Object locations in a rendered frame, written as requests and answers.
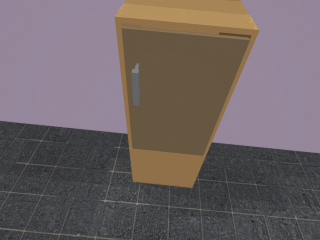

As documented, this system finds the cupboard door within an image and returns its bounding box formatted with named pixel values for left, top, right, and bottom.
left=121, top=25, right=250, bottom=156

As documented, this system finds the handle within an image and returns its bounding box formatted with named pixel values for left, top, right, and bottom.
left=131, top=63, right=141, bottom=106

